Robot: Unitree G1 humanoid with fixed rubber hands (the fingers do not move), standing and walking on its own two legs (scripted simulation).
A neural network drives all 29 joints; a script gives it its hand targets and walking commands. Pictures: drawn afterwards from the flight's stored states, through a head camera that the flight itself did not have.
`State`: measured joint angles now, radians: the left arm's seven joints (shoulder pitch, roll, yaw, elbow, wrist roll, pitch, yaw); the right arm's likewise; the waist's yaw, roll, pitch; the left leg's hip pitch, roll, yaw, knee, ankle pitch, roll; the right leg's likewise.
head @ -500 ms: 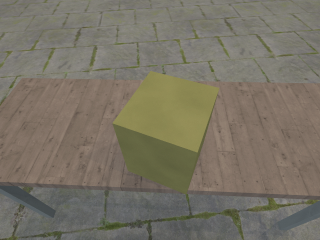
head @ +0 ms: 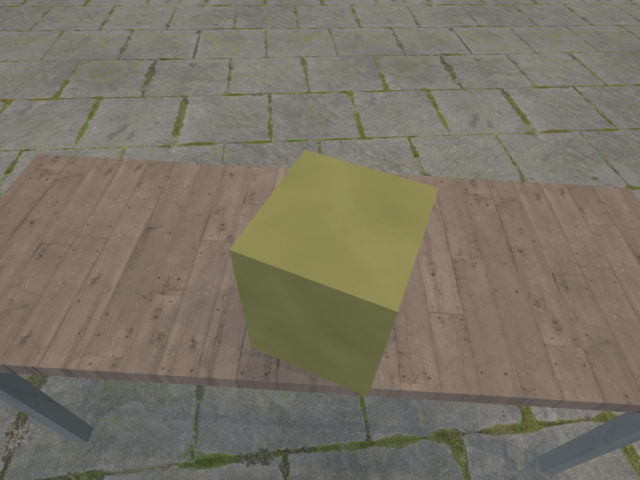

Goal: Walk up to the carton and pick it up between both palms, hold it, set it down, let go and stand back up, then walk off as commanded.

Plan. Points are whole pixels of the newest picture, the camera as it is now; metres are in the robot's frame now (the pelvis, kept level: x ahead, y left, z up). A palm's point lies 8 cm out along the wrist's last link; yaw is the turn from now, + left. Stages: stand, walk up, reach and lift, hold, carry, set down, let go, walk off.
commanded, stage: walk up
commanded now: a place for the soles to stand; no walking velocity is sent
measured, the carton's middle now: (336, 275) +0.41 -0.03 +0.00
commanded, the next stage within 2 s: reach and lift in 0.46 s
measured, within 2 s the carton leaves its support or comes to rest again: neither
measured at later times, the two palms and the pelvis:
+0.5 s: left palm out of the picture +0.08 +0.30 -0.11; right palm out of the picture +0.08 -0.31 -0.10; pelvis +0.00 +0.00 +0.00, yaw +0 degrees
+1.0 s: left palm (98, 472) +0.17 +0.28 -0.09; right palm out of the picture +0.13 -0.28 -0.08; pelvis +0.00 +0.01 +0.00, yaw +0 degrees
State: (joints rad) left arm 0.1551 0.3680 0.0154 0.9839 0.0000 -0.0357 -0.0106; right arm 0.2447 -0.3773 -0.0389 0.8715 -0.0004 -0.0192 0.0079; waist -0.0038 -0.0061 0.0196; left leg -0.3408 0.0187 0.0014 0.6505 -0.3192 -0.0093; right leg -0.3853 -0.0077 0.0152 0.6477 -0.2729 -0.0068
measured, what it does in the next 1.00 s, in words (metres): stands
